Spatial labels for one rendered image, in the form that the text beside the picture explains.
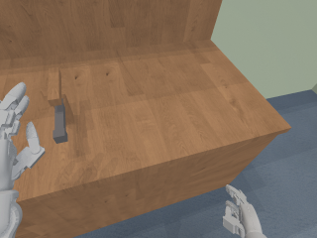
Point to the tap lever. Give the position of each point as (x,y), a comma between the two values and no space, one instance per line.
(59,133)

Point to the left robot hand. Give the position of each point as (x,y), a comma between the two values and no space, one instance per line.
(12,109)

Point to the robot left forearm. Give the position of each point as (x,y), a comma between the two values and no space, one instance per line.
(11,213)

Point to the right robot hand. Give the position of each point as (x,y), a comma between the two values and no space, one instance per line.
(245,219)

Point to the counter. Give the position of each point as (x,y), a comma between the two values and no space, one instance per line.
(155,113)

